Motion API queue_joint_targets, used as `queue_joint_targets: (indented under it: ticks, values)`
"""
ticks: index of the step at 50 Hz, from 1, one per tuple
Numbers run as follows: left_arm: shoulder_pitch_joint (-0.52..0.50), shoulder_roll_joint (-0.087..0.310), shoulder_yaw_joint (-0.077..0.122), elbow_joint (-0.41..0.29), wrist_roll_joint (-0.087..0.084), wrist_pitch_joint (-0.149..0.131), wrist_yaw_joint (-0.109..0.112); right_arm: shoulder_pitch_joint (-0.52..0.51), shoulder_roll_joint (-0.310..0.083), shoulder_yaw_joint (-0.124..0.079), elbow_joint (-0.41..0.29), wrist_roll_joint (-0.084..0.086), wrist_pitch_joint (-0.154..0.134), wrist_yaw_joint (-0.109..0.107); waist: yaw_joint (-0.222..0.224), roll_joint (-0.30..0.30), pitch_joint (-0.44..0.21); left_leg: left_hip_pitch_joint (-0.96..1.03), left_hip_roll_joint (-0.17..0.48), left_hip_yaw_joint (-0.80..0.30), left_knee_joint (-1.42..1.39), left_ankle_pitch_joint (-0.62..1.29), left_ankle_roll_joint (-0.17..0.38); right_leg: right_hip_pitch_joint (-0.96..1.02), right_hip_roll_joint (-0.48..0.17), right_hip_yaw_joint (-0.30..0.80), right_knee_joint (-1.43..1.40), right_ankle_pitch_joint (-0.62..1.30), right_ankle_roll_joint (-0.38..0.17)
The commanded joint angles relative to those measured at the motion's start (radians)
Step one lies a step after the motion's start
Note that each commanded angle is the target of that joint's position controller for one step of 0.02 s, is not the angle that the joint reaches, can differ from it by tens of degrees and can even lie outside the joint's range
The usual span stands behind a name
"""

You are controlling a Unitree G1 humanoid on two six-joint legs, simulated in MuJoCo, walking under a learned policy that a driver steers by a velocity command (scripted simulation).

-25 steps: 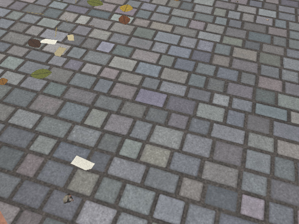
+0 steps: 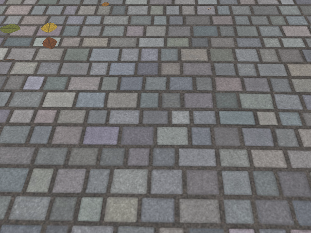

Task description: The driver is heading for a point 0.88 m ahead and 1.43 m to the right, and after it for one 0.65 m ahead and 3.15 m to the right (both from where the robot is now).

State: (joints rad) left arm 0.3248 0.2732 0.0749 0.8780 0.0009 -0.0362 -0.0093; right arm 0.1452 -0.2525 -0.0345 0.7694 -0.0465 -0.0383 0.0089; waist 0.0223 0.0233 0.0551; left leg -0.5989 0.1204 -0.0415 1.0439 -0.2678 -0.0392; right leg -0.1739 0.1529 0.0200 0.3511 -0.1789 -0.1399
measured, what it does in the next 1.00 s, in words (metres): walks ahead, turning right: left foot, then right foot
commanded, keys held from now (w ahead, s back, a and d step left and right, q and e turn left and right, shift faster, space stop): w+e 1.00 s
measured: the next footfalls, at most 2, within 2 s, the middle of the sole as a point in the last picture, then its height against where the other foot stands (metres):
left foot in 0.28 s outside the picture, level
right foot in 0.82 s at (211, 221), level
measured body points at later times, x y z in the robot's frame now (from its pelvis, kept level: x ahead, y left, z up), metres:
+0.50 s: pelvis +0.27 +0.05 +0.00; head +0.30 +0.05 +0.45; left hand +0.44 +0.29 -0.12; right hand +0.28 -0.24 -0.10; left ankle +0.30 +0.14 -0.74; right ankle +0.22 -0.07 -0.66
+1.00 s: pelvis +0.49 -0.11 +0.00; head +0.51 -0.14 +0.44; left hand +0.73 +0.07 -0.12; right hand +0.43 -0.38 -0.13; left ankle +0.56 +0.05 -0.66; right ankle +0.48 -0.15 -0.74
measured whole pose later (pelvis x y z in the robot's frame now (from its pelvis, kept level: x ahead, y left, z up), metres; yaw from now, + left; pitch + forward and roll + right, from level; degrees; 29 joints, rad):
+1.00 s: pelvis +0.49 -0.11 +0.00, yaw -36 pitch +1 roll +0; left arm 0.26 0.28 0.06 0.78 0.01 -0.02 -0.01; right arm 0.22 -0.27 -0.03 0.75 -0.04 -0.04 0.01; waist -0.01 0.02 0.07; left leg -0.50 0.11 0.00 1.15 -0.35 -0.03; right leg -0.26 0.13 0.00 0.43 -0.18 -0.13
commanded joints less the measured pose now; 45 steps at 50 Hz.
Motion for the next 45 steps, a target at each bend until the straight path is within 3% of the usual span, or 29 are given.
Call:
queue_joint_targets:
  ticks: [1,6,9,11,13,14,15,16,17,18,19,21,22,25,30,35,36,38,39,40,41,42,43,44,45]
  values:
    - [0.035,0.146,0.032,-0.056,-0.001,-0.021,0.002,-0.017,-0.074,-0.016,-0.061,0.000,0.011,0.003,-0.005,-0.052,-0.018,-0.044,-0.013,0.036,-0.122,0.116,-0.025,0.006,-0.253,0.260,-0.157,0.259,-0.130]
    - [0.125,0.152,0.035,-0.047,0.003,-0.016,0.007,-0.175,-0.075,-0.007,-0.115,0.010,0.002,0.011,0.063,-0.079,-0.019,-0.080,-0.054,0.029,-0.318,0.234,-0.021,0.123,-0.252,0.297,-0.106,0.304,-0.098]
    - [0.149,0.162,0.036,-0.049,0.014,-0.013,0.015,-0.233,-0.084,-0.002,-0.145,0.017,-0.011,0.014,0.079,-0.091,-0.017,-0.051,-0.087,0.027,-0.402,0.212,-0.004,0.174,-0.269,0.333,-0.048,0.390,-0.090]
    - [0.117,0.177,0.040,-0.063,0.017,-0.014,0.022,-0.192,-0.105,-0.006,-0.145,0.020,-0.020,0.011,0.044,-0.106,-0.022,0.059,-0.104,0.011,-0.475,0.169,0.017,0.158,-0.279,0.363,-0.008,0.419,-0.061]
    - [0.053,0.196,0.043,-0.082,0.017,-0.020,0.018,-0.023,-0.143,-0.022,-0.097,0.023,-0.031,-0.003,-0.040,-0.102,-0.080,0.326,-0.152,0.029,-0.543,0.103,0.050,0.080,-0.246,0.361,0.124,0.536,-0.018]
    - [0.040,0.182,0.038,-0.084,0.008,-0.028,0.009,0.109,-0.177,-0.036,-0.066,0.014,-0.045,-0.015,-0.111,-0.040,-0.155,0.527,-0.106,-0.005,-0.604,0.117,0.081,0.011,-0.179,0.308,0.315,0.503,0.008]
    - [0.052,0.098,0.014,-0.116,-0.003,-0.037,0.003,0.277,-0.254,-0.053,-0.062,-0.009,-0.049,-0.035,-0.162,0.079,-0.317,0.758,0.145,-0.252,-0.638,-0.117,0.131,-0.110,-0.115,0.216,0.603,0.207,0.032]
    - [0.167,0.050,0.004,-0.145,-0.021,-0.031,0.004,0.229,-0.323,-0.068,-0.068,-0.015,-0.034,-0.035,-0.068,0.309,-0.357,0.881,0.341,-0.710,-0.780,-0.196,0.233,-0.401,0.021,0.116,0.804,-0.404,0.054]
    - [0.153,0.129,0.011,-0.105,0.015,-0.012,0.014,0.164,-0.230,-0.058,-0.077,0.002,-0.023,-0.028,-0.042,0.140,-0.233,0.758,0.317,-0.700,-0.779,-0.307,0.239,-0.477,-0.088,0.114,0.895,-0.325,0.047]
    - [0.083,0.136,0.015,-0.104,0.022,-0.006,0.004,0.107,-0.142,-0.036,-0.088,0.011,-0.021,-0.024,-0.043,0.030,-0.121,0.632,0.262,-0.527,-0.792,-0.259,0.218,-0.464,-0.123,0.101,0.880,-0.228,0.052]
    - [0.047,0.115,0.011,-0.109,0.022,-0.003,-0.005,0.081,-0.108,-0.026,-0.081,0.010,-0.023,-0.020,-0.032,0.006,-0.065,0.549,0.210,-0.380,-0.814,-0.108,0.198,-0.441,-0.152,0.088,0.843,-0.176,0.063]
    - [0.033,0.097,0.009,-0.111,0.037,0.018,-0.025,0.101,-0.095,-0.021,-0.055,0.016,-0.036,-0.022,-0.019,0.072,-0.038,0.480,0.136,-0.192,-0.844,0.081,0.163,-0.402,-0.185,0.067,0.809,-0.139,0.079]
    - [0.033,0.089,0.007,-0.118,0.036,0.027,-0.031,0.119,-0.105,-0.024,-0.043,0.021,-0.048,-0.018,-0.014,0.100,-0.048,0.474,0.142,-0.156,-0.845,0.170,0.174,-0.397,-0.185,0.057,0.810,-0.127,0.085]
    - [-0.052,0.076,0.000,-0.153,0.035,0.038,-0.045,0.150,-0.112,-0.031,-0.019,0.031,-0.066,-0.009,-0.016,0.077,-0.039,0.501,0.146,-0.052,-0.877,0.283,0.190,-0.479,-0.205,0.048,0.792,-0.056,0.100]
    - [-0.220,0.045,-0.019,-0.213,0.031,0.034,-0.064,0.193,-0.115,-0.035,0.017,0.028,-0.062,-0.008,-0.042,0.065,0.000,0.527,0.113,0.115,-0.892,0.372,0.179,-0.521,-0.215,-0.007,0.573,0.110,0.114]
    - [-0.357,0.036,-0.032,-0.265,0.038,0.030,-0.079,0.251,-0.152,-0.045,0.052,0.029,-0.052,-0.018,-0.074,0.062,0.033,0.598,0.142,0.201,-0.867,0.446,0.155,-0.442,-0.204,-0.099,0.338,0.107,0.068]
    - [-0.366,0.041,-0.031,-0.271,0.041,0.031,-0.078,0.264,-0.159,-0.047,0.061,0.028,-0.045,-0.020,-0.075,0.062,0.033,0.630,0.149,0.217,-0.839,0.509,0.150,-0.428,-0.191,-0.116,0.311,0.069,0.053]
    - [-0.335,0.054,-0.024,-0.267,0.048,0.032,-0.068,0.275,-0.187,-0.051,0.074,0.026,-0.031,-0.027,-0.052,0.079,-0.003,0.678,0.156,0.258,-0.710,0.811,0.136,-0.338,-0.132,-0.156,0.274,-0.041,0.014]
    - [-0.271,0.068,-0.015,-0.251,0.050,0.029,-0.061,0.278,-0.203,-0.054,0.078,0.026,-0.021,-0.029,-0.021,0.083,-0.048,0.692,0.157,0.273,-0.586,0.946,0.133,-0.257,-0.092,-0.167,0.255,-0.089,-0.011]
    - [-0.141,0.087,-0.002,-0.213,0.053,0.020,-0.051,0.271,-0.212,-0.054,0.075,0.030,-0.012,-0.030,0.038,0.066,-0.125,0.649,0.149,0.292,-0.396,0.958,0.124,-0.097,-0.052,-0.165,0.199,-0.085,-0.041]
    - [0.040,0.140,0.024,-0.155,0.062,0.014,-0.034,0.258,-0.204,-0.050,0.053,0.027,-0.009,-0.029,0.118,-0.001,-0.230,0.476,0.127,0.302,-0.125,0.744,0.093,0.166,-0.099,-0.060,0.147,-0.100,-0.083]
    - [0.052,0.259,0.053,-0.163,0.054,0.017,-0.018,0.296,-0.081,-0.021,-0.022,0.033,-0.015,-0.008,0.062,-0.247,-0.333,0.042,-0.011,0.292,0.222,-0.085,0.034,0.492,-0.417,0.433,0.102,-0.207,-0.198]
    - [0.084,0.282,0.061,-0.190,0.021,0.028,-0.010,0.190,-0.150,-0.037,-0.062,0.023,-0.022,-0.005,0.107,-0.185,-0.397,-0.117,-0.124,0.089,0.395,-0.280,0.014,0.529,-0.509,0.767,-0.042,-0.100,-0.264]
    - [0.062,0.258,0.057,-0.164,0.015,0.032,0.000,0.104,-0.154,-0.037,-0.087,0.028,-0.029,-0.002,0.098,-0.095,-0.254,-0.200,-0.060,0.022,0.378,-0.173,0.027,0.458,-0.471,0.571,-0.043,0.039,-0.238]
    - [0.022,0.203,0.043,-0.152,0.008,0.027,0.006,0.112,-0.132,-0.025,-0.079,0.033,-0.040,-0.003,0.054,-0.052,-0.147,-0.160,-0.023,0.026,0.280,-0.096,0.032,0.311,-0.435,0.454,-0.047,0.170,-0.207]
